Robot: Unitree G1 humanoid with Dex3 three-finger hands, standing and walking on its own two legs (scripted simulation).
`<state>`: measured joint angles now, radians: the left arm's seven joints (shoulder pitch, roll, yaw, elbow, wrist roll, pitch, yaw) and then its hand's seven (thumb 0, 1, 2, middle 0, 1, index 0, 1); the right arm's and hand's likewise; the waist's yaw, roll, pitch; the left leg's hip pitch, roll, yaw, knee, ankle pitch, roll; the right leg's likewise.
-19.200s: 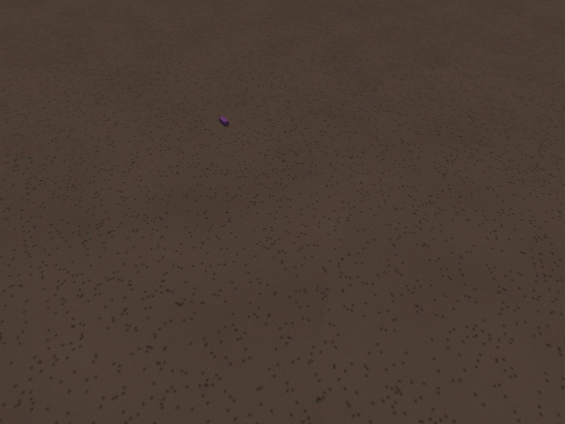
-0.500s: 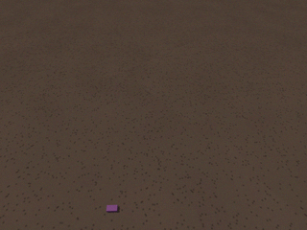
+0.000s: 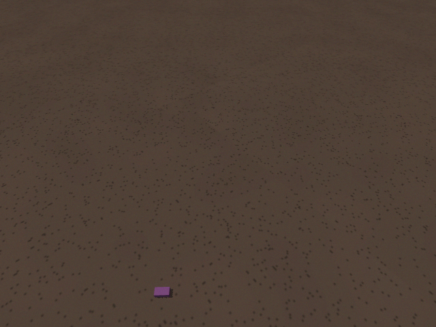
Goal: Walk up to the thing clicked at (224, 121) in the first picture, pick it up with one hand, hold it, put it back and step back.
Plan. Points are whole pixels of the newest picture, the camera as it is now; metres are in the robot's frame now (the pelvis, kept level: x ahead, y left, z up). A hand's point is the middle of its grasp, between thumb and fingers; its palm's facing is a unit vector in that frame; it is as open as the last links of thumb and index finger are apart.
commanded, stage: stand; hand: left
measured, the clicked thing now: (162, 291) +0.42 +0.24 -0.77
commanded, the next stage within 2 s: none
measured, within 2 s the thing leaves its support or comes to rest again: neither
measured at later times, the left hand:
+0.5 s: hand out of the picture +0.06 +0.25 -0.16, palm faces -0.02 -0.94 -0.35, open 7.4 cm
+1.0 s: hand out of the picture +0.07 +0.26 -0.16, palm faces -0.03 -0.94 -0.35, open 7.4 cm
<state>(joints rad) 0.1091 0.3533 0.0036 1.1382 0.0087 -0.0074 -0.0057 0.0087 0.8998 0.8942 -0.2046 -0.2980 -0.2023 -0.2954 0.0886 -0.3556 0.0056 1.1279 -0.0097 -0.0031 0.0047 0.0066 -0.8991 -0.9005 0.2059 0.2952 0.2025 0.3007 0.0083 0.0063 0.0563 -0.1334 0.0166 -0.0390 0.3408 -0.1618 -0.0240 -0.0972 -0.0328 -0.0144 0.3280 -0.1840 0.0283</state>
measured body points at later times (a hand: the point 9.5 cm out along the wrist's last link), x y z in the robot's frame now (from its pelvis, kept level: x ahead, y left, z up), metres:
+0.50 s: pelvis +0.00 +0.00 +0.00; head +0.01 +0.00 +0.45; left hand +0.06 +0.30 -0.13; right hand +0.06 -0.31 -0.14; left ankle +0.02 +0.13 -0.75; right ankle +0.00 -0.14 -0.75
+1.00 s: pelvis +0.01 +0.00 +0.00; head +0.02 +0.00 +0.45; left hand +0.07 +0.30 -0.13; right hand +0.08 -0.30 -0.13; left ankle +0.02 +0.13 -0.75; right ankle +0.00 -0.14 -0.75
